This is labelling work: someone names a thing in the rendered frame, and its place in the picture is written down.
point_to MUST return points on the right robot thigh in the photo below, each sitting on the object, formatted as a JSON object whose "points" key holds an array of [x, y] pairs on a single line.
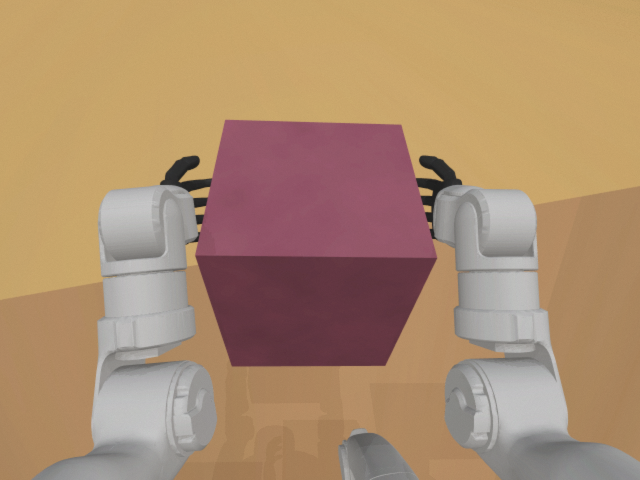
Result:
{"points": [[369, 456]]}

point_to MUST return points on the robot right hand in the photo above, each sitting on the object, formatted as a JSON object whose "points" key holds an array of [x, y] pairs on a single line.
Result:
{"points": [[445, 173]]}

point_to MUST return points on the carton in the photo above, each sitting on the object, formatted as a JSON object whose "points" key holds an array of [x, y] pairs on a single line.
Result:
{"points": [[314, 245]]}

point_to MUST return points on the robot left forearm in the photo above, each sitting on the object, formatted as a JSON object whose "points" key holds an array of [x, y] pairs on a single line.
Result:
{"points": [[142, 236]]}

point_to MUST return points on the right robot upper arm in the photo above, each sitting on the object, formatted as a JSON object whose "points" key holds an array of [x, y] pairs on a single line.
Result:
{"points": [[511, 412]]}

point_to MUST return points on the robot left hand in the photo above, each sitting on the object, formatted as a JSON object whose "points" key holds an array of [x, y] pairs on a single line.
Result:
{"points": [[176, 172]]}

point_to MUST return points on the right robot shin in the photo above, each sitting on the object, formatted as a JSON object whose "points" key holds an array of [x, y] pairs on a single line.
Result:
{"points": [[358, 431]]}

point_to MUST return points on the left robot upper arm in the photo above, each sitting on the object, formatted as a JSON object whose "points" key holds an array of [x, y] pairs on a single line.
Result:
{"points": [[148, 420]]}

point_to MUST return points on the robot right forearm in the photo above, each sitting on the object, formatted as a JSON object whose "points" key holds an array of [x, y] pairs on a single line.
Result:
{"points": [[493, 232]]}

